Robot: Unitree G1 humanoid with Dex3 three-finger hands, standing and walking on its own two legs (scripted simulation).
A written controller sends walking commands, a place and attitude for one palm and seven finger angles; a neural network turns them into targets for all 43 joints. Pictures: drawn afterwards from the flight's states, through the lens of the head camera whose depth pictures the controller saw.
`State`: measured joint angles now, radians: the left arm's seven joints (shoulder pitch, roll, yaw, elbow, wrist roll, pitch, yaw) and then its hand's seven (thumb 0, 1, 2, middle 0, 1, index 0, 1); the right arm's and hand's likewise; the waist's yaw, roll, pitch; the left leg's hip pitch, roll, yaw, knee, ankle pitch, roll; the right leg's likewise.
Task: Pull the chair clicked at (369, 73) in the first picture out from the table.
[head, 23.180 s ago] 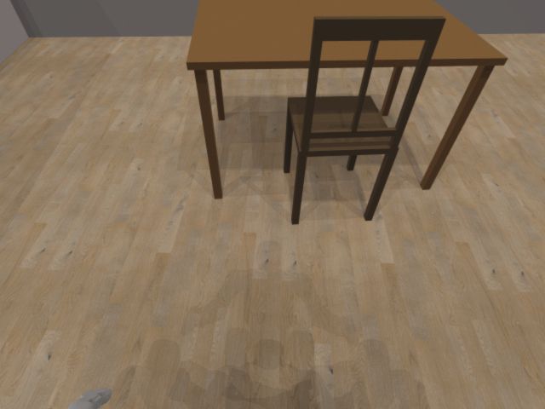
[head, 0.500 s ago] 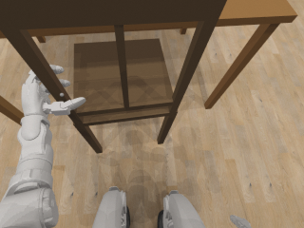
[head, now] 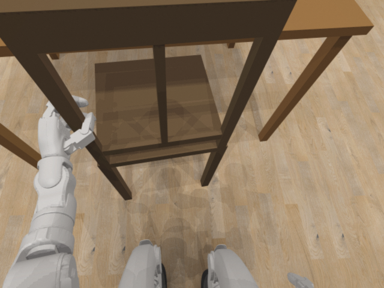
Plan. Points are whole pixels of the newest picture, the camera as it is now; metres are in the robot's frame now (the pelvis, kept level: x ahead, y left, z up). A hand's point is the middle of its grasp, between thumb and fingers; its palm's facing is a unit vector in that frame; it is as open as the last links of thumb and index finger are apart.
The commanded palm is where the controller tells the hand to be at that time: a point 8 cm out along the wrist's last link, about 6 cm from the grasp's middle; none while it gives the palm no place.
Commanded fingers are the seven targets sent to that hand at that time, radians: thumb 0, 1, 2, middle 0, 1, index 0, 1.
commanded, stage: hook a spindle and tug to test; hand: left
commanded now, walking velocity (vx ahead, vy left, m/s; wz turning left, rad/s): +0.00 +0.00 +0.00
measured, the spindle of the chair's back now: (162, 104) +0.48 +0.06 +0.04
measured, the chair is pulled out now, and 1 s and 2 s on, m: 0.01 0.06 0.21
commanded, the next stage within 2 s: step backward, pulling the chair out in 0.38 s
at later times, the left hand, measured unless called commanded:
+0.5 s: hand (89, 144) +0.40 +0.20 +0.01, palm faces +0.18 -0.98 -0.03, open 5.9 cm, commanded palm +0.37 +0.24 +0.02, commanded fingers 0.00 0.90 0.90 -0.50 -1.45 -0.50 -1.45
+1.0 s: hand (93, 161) +0.35 +0.18 +0.03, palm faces +0.15 -0.98 -0.15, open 5.9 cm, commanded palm +0.32 +0.23 +0.04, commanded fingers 0.00 0.90 0.90 -0.50 -1.45 -0.50 -1.45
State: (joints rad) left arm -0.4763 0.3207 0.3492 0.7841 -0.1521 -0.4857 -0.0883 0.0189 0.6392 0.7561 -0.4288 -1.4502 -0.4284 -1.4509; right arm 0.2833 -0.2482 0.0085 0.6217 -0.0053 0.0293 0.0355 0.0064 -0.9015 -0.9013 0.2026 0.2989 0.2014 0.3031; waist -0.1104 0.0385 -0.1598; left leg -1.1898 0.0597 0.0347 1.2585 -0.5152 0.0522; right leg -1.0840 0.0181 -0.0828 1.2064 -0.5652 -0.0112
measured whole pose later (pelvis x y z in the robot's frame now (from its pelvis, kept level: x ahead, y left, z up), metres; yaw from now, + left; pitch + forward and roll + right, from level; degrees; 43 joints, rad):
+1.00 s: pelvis -0.01 +0.00 +0.10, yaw +2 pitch +8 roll -2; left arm -0.47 0.25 0.13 1.01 -0.07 -0.22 0.10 0.08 0.62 0.68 -0.29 -1.19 -0.50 -1.45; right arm 0.25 -0.26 0.00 0.65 0.04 0.10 -0.09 0.01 -0.90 -0.90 0.20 0.30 0.20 0.30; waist -0.09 0.00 0.05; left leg -0.56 0.01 0.06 0.65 -0.24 0.06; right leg -0.47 0.00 -0.06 0.62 -0.29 0.00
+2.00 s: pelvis -0.14 -0.04 +0.09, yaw +11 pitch +4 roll +1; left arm -0.50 0.15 0.05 1.08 -0.06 -0.23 0.12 0.06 0.59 0.69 -0.25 -1.17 -0.50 -1.45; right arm 0.24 -0.29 0.01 0.80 0.06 -0.05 -0.10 0.01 -0.90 -0.90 0.21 0.30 0.20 0.30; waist -0.08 0.00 0.09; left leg -0.38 -0.01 -0.06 0.70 -0.46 -0.01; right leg -0.55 -0.07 -0.10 0.57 -0.10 -0.02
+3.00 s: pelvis -0.19 -0.05 +0.09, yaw +10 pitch +2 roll +1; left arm -0.47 0.17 0.02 1.08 -0.05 -0.25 0.10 0.03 0.56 0.72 -0.27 -1.21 -0.50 -1.45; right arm 0.26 -0.22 0.01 0.79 0.05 -0.05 -0.11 0.01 -0.90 -0.90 0.20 0.30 0.20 0.30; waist -0.04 0.01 0.11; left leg -0.43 0.03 -0.01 0.72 -0.34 -0.04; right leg -0.53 -0.03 -0.04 0.66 -0.17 -0.01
